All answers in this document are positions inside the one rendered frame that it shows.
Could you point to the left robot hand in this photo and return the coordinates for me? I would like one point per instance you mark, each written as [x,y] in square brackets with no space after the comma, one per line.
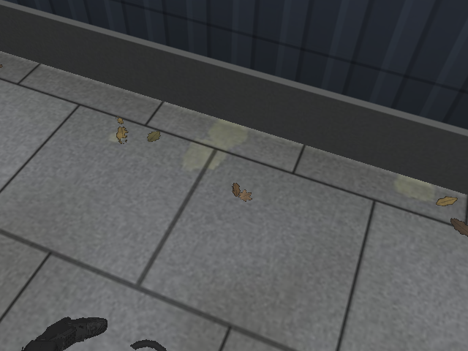
[66,332]

